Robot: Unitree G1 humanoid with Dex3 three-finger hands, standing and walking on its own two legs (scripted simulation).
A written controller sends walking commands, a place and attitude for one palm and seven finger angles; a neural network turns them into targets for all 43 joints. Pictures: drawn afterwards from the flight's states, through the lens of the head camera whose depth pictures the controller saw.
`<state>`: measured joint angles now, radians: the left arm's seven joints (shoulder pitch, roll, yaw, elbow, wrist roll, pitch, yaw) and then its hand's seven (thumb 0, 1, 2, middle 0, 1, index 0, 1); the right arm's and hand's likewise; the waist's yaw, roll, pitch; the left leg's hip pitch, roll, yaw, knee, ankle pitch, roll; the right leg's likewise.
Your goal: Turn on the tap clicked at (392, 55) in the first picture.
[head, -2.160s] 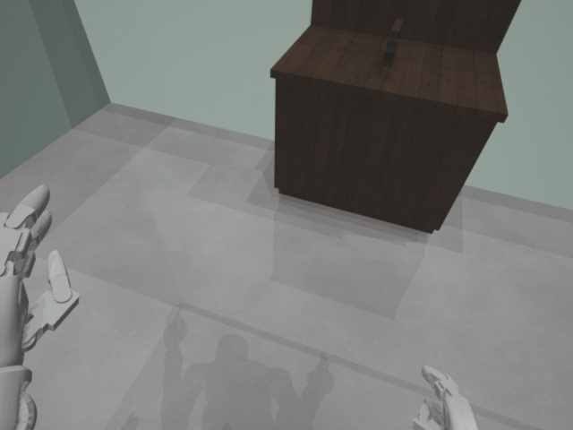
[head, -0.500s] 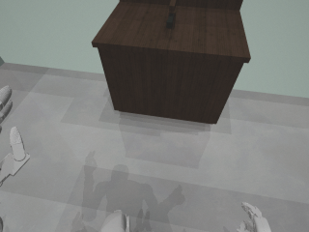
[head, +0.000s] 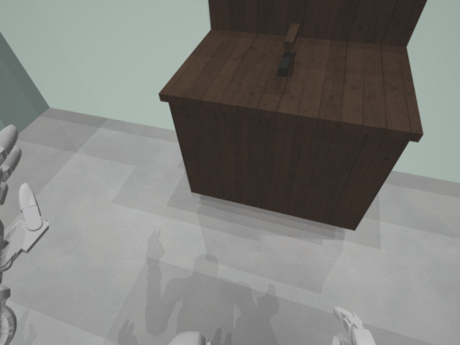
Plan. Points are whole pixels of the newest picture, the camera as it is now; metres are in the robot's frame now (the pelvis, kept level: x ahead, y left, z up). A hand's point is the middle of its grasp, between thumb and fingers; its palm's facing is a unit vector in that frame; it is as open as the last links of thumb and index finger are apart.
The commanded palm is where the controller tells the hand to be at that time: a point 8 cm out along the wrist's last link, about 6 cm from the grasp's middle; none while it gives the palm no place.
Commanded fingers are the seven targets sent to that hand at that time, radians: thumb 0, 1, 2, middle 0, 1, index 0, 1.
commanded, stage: turn to face it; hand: left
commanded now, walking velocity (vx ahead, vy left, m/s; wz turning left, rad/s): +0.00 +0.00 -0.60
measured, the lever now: (282, 70) +0.87 -0.07 +0.02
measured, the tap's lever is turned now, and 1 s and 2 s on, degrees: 0 0 0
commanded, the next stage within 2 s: take the last steps up to it in 0.94 s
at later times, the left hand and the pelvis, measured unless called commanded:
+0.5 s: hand (165, 160) +0.33 +0.13 +0.18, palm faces +0.16 -0.85 -0.50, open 7.4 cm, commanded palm +0.28 +0.18 +0.19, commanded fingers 0.00 0.90 0.90 -0.20 -0.30 -0.20 -0.30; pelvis +0.05 -0.04 +0.00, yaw -15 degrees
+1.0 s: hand (187, 165) +0.32 +0.09 +0.18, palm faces -0.01 -0.91 -0.41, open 7.4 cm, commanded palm +0.29 +0.15 +0.19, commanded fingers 0.00 0.90 0.90 -0.20 -0.30 -0.20 -0.30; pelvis +0.02 -0.03 +0.01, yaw -28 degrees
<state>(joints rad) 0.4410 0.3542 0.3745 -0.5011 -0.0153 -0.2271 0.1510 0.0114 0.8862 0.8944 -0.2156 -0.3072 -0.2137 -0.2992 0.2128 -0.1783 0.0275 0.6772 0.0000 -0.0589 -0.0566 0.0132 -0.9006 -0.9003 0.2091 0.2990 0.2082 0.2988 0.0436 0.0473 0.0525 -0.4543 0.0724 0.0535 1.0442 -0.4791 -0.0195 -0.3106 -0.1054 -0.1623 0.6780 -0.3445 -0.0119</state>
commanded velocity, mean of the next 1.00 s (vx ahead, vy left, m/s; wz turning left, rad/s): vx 0.00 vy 0.00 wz -0.45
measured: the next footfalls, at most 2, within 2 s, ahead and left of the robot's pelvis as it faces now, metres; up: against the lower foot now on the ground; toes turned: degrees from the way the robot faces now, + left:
left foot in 0.14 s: +0.12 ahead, +0.13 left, +0.00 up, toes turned +6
left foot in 0.80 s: +0.13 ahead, +0.08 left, +0.00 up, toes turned -20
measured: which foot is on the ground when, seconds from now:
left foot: up 0.00-0.12, down 0.14-0.40, up 0.42-0.78, down 0.80-1.00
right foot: down 0.00-1.00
